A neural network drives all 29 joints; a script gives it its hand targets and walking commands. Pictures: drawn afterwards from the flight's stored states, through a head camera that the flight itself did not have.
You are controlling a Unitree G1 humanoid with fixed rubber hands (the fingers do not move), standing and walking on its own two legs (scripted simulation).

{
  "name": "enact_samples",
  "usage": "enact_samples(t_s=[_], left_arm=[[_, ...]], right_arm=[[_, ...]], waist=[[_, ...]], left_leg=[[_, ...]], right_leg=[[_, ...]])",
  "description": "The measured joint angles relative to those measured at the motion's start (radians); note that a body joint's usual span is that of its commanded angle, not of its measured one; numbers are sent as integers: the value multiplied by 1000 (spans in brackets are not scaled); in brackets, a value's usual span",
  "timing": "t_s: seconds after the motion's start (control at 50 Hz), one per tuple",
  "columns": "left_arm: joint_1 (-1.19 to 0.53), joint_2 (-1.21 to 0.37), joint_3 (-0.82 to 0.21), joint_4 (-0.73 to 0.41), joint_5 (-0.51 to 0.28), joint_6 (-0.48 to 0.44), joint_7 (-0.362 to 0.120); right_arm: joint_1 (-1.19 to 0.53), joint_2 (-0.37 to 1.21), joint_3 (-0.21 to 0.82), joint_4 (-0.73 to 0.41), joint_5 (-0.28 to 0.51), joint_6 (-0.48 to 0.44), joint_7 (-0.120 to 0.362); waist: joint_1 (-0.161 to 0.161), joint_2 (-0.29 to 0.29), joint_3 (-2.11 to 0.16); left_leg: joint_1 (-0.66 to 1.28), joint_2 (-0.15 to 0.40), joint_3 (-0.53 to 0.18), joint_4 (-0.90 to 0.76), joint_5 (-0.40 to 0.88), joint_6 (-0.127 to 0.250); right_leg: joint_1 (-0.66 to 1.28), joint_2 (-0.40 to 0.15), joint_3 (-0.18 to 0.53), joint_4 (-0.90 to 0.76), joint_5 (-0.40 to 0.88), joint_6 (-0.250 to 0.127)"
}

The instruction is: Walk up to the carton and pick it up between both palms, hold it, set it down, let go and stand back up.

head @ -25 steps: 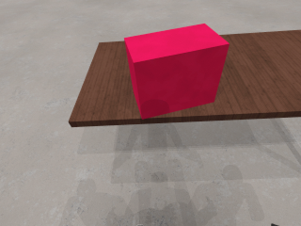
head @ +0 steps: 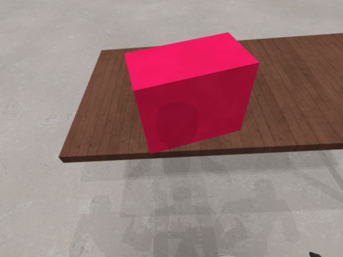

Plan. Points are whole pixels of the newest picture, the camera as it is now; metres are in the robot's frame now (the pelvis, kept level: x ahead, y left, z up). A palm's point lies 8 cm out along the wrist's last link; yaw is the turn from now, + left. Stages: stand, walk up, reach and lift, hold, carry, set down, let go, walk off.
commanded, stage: walk up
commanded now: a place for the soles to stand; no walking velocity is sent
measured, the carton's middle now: (187, 95) +0.54 -0.02 +0.08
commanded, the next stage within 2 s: none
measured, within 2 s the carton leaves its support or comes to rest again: neither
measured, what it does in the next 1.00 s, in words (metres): stands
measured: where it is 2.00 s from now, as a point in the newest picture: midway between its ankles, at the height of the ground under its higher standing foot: outside the picture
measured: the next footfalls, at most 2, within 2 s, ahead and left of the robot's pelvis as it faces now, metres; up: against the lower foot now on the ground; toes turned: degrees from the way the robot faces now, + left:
left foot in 1.28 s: +0.20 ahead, +0.12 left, +0.00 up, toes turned -2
right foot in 1.56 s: +0.12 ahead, -0.14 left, +0.00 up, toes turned -1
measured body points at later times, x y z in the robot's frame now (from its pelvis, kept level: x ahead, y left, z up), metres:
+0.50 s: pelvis +0.02 +0.02 +0.00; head +0.05 +0.02 +0.45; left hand +0.15 +0.32 -0.09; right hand +0.12 -0.28 -0.10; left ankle +0.01 +0.13 -0.70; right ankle +0.04 -0.12 -0.70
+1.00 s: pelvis +0.04 -0.01 +0.00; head +0.04 -0.02 +0.45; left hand +0.18 +0.28 -0.09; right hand +0.11 -0.32 -0.10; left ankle +0.01 +0.13 -0.69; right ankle +0.08 -0.14 -0.70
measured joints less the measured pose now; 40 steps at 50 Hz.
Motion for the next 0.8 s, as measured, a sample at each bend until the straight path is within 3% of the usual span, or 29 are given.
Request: enact_samples(t_s=[0.08, 0.46, 0.52, 0.7, 0.8], left_arm=[[3, 0, 0, 0, 0, 5, 0], [-75, 2, 0, 0, 0, 17, 2], [-83, 2, 0, 0, 0, 15, 2], [-75, 2, 0, 0, 0, 17, 2], [-86, 2, 0, 0, 0, 23, 2]], right_arm=[[-13, 0, 6, 1, 0, -19, 1], [-27, 0, 30, 13, 0, -33, 2], [-27, 0, 30, 13, 0, -33, 3], [-36, 0, 29, 21, 0, -29, 4], [-15, 0, 29, 25, 0, -53, 5]], waist=[[0, 26, 0], [0, -15, -9], [0, -19, -11], [0, -18, -22], [-1, -21, -16]], left_leg=[[21, -3, 5, -111, 54, -4], [26, -9, 34, -107, 35, 5], [26, -7, 34, -107, 35, 4], [28, -13, 39, -110, 41, 5], [56, -2, 39, -111, 30, 9]], right_leg=[[0, -3, 5, 0, -8, 13], [2, -11, 22, 0, -53, 14], [3, -11, 20, -11, 1, 17], [5, -16, 28, -11, -18, 25], [4, -16, 23, 61, -139, 25]])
